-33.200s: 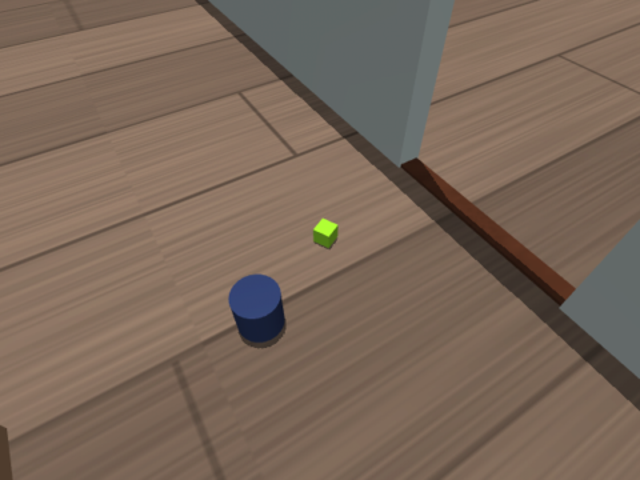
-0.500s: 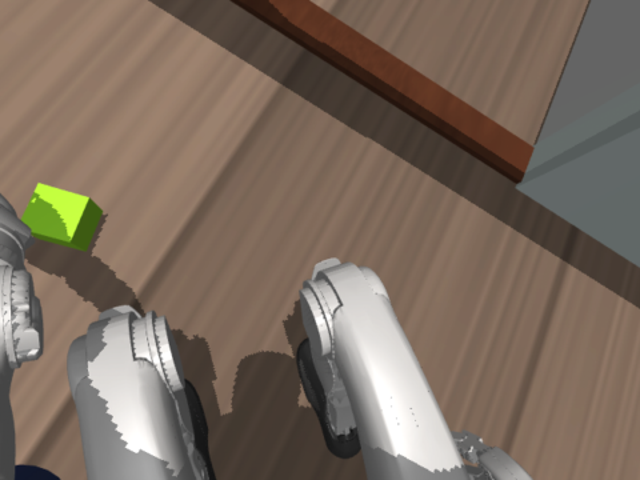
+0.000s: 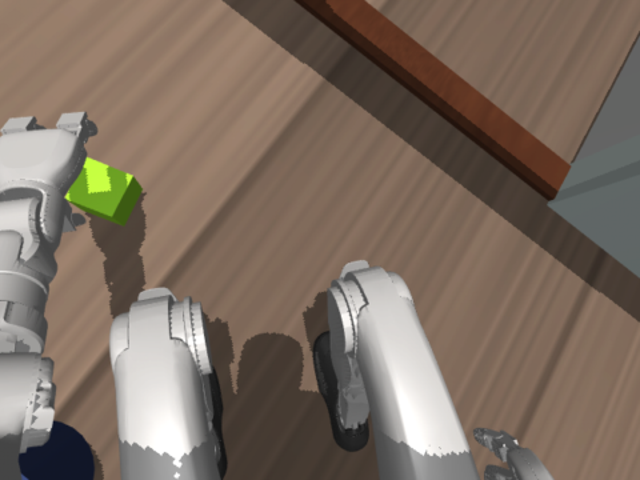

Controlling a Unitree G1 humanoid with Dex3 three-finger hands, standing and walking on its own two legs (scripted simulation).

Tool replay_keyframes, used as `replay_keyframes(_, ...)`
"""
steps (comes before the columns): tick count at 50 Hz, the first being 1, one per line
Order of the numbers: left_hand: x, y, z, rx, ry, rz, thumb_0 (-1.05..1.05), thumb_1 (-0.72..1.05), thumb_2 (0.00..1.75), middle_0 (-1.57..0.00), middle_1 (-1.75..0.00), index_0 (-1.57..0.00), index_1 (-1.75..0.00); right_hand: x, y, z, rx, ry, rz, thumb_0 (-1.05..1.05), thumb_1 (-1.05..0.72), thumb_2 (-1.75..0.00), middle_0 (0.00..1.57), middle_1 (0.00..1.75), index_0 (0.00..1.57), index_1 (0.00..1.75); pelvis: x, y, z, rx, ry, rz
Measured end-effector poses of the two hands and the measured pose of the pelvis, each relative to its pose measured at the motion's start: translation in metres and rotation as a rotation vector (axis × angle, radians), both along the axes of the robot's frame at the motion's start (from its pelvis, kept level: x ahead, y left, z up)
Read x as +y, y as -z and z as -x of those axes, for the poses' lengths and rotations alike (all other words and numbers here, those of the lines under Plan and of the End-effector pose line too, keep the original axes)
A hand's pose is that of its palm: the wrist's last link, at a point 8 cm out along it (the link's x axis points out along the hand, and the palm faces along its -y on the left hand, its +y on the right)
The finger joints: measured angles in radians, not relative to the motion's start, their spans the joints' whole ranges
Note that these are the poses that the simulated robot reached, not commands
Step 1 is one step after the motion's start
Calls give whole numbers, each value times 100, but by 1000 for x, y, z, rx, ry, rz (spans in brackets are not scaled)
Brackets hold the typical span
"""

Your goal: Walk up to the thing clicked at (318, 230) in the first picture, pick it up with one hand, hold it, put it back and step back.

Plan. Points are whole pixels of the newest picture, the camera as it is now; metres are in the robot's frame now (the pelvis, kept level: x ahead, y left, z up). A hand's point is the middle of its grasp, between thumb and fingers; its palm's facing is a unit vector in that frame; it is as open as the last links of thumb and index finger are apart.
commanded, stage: home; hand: left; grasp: from above
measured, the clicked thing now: (106, 193) +0.50 +0.27 -0.32
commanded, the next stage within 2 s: none
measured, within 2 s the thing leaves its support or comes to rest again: neither
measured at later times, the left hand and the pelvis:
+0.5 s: hand out of the picture +0.29 +0.25 +0.06, palm faces -0.25 -0.67 -0.70, open 8.6 cm; pelvis +0.01 +0.00 +0.16, yaw +7 degrees
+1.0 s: hand out of the picture +0.22 +0.21 +0.27, palm faces +0.18 -0.94 -0.27, open 7.9 cm; pelvis +0.07 +0.00 +0.34, yaw +10 degrees
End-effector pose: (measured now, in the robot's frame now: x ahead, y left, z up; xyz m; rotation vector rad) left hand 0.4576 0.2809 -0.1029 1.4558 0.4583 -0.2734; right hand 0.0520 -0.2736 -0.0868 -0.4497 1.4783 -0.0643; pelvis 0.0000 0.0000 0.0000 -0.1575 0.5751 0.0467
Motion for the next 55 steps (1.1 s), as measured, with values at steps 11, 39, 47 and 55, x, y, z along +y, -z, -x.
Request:
replay_keyframes(11, 20, -104, 93, 1, -141, 134, 0, 30, 81, -21, -42, -21, -43, 6, -52, -87, -261, -37, -26, 1, -90, -90, 20, 30, 20, 30, -1, -67, 5, 8, -31, -42)
replay_keyframes(39, -13, -323, 230, -3, -789, 804, 1, 78, 84, -20, -29, -20, -29, 59, -273, -186, -696, -25, -159, 1, -90, -90, 20, 30, 21, 30, -1, -270, -39, -187, -99, -110)
replay_keyframes(47, -20, -384, 249, 2, -948, 934, 1, 80, 85, -19, -29, -20, -29, 55, -335, -191, -752, -16, -120, 1, -90, -90, 20, 30, 21, 30, 2, -322, -64, -279, -118, -123)
replay_keyframes(55, -22, -433, 264, -18, -1036, 1022, 1, 83, 86, -19, -29, -20, -29, 65, -378, -206, -850, -24, -117, 1, -90, -90, 20, 30, 21, 30, 7, -354, -84, -353, -131, -134)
